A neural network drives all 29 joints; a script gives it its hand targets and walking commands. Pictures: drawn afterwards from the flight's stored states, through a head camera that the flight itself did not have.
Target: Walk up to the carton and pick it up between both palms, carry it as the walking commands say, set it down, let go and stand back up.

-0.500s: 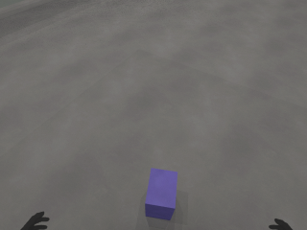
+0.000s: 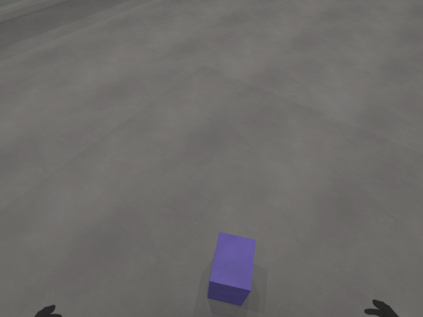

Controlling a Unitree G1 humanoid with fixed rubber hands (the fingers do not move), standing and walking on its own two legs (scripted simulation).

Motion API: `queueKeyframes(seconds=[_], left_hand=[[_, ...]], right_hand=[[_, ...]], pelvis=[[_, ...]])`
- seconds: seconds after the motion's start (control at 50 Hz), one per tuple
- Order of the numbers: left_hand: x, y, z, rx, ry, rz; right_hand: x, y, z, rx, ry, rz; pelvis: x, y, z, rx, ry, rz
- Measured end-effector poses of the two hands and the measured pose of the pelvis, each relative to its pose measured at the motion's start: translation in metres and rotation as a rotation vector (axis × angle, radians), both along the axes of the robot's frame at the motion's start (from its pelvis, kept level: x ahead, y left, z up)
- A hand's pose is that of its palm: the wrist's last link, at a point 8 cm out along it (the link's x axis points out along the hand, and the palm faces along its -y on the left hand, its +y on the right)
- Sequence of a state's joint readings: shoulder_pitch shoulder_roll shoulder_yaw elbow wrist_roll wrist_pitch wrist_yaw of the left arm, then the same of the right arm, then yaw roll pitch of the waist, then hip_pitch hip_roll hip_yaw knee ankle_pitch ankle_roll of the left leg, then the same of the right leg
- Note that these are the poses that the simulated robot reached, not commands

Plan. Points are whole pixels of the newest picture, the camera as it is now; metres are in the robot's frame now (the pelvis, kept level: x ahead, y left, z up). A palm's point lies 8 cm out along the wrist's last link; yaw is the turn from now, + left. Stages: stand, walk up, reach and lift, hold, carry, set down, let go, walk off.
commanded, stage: walk up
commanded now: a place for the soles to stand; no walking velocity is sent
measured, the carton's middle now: (230, 270) +0.40 -0.08 -0.64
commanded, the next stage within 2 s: reach and lift in 1.32 s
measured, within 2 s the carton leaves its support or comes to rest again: neither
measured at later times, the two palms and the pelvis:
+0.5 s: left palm out of the picture +0.13 +0.32 -0.09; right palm out of the picture +0.13 -0.32 -0.08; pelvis +0.02 +0.00 +0.01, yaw -5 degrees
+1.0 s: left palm (60, 310) +0.15 +0.30 -0.09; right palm out of the picture +0.06 -0.34 -0.09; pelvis +0.00 -0.01 +0.01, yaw -10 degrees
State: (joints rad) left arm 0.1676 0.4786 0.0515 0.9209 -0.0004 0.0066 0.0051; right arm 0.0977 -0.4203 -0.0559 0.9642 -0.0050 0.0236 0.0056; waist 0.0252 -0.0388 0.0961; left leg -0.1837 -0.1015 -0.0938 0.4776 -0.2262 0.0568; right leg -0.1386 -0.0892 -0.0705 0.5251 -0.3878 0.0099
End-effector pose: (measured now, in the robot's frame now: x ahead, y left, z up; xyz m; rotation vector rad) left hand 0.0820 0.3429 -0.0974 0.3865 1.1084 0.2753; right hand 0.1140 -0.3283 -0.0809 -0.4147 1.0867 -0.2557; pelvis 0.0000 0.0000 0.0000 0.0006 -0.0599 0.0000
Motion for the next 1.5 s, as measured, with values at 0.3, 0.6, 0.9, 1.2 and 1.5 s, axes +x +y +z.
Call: queueKeyframes(seconds=[0.3,0.6,0.9,1.2,1.5], left_hand=[[0.018,-0.008,0.006,0.007,0.041,-0.029],[0.055,-0.03,0.009,0.017,0.011,-0.115],[0.062,-0.041,0.011,0.032,0.014,-0.182],[0.071,-0.049,0.014,0.051,0.003,-0.248],[0.13,-0.095,0.026,-0.054,-0.144,-0.237]], right_hand=[[0.032,0.017,0.001,0.062,-0.08,-0.036],[-0.003,-0.002,-0.005,0.065,-0.045,-0.115],[-0.043,-0.013,-0.01,0.073,-0.033,-0.182],[-0.069,-0.023,-0.012,0.071,-0.048,-0.229],[-0.015,-0.003,-0.01,0.11,-0.133,-0.153]], pelvis=[[0.016,0.005,0.009,0.002,0.018,-0.053],[0.014,-0.004,0.009,0.005,0.025,-0.107],[0.002,-0.008,0.007,0.011,0.02,-0.163],[-0.008,-0.01,0.003,0.017,0.019,-0.217],[-0.021,-0.013,-0.008,0.009,0.031,-0.137]])
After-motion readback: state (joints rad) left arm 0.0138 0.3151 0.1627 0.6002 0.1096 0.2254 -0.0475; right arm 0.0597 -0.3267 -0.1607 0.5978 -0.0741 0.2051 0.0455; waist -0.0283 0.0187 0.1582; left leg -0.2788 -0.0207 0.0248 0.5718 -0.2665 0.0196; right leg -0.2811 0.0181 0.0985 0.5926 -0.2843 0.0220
